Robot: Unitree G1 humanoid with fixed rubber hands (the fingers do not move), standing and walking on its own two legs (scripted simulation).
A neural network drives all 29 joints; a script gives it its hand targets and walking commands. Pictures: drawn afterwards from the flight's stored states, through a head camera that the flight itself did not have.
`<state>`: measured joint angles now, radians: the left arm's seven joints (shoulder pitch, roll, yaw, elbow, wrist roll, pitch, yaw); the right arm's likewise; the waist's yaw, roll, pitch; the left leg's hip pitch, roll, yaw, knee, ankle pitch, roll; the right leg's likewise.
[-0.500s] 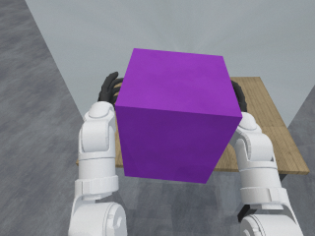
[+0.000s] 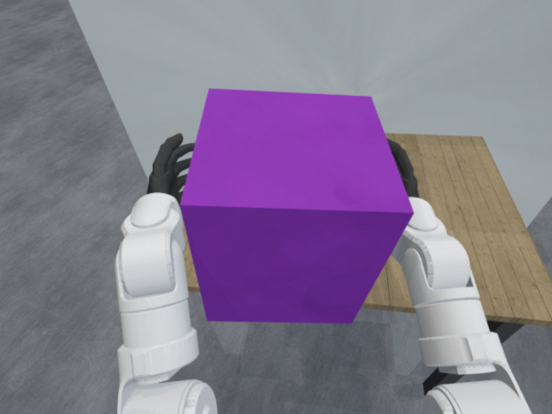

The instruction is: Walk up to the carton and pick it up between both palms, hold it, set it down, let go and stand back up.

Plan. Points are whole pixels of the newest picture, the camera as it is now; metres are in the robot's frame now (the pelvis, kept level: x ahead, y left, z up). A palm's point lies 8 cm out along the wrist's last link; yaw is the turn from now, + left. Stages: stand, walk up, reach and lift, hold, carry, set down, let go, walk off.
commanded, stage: reach and lift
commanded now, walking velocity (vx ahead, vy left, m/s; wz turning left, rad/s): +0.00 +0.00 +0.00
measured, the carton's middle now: (285, 214) +0.36 -0.01 +0.13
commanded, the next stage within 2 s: hold in 1.08 s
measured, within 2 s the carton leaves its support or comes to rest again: neither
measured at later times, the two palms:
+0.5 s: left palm (175, 228) +0.32 +0.12 +0.17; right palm (422, 215) +0.33 -0.18 +0.15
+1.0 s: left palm (165, 213) +0.34 +0.14 +0.17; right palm (405, 194) +0.36 -0.17 +0.16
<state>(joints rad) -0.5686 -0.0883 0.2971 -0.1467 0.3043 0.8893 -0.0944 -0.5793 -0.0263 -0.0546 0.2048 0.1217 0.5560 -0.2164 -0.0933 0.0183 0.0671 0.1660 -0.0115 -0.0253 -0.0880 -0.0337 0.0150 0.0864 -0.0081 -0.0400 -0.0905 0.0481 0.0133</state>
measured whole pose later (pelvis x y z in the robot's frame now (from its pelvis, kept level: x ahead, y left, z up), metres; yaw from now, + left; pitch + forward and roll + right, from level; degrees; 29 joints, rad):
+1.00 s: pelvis -0.01 -0.02 +0.00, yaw +0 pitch -1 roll +0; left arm -0.52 -0.08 0.30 -0.15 0.23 0.86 -0.10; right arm -0.57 -0.07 0.00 0.16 0.15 0.51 -0.26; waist -0.05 0.02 0.04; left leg 0.11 0.01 -0.02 -0.09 -0.01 -0.01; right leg 0.04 0.02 -0.03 -0.09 0.07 -0.01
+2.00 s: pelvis -0.03 -0.02 +0.00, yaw +0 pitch -4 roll +0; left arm -0.59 -0.10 0.33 -0.08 0.27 0.88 -0.11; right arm -0.59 -0.06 -0.04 0.21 0.11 0.53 -0.23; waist -0.05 0.04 0.07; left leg 0.14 0.01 -0.01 -0.09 0.01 -0.01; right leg 0.07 0.01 -0.02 -0.09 0.08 -0.01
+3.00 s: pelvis -0.04 -0.01 +0.00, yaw +1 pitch -3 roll +0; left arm -0.60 -0.11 0.30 -0.13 0.28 0.91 -0.08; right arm -0.59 -0.06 -0.07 0.16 0.10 0.54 -0.21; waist -0.06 0.03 0.08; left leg 0.12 0.00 -0.01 -0.09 0.03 0.00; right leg 0.05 0.00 -0.01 -0.09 0.10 0.00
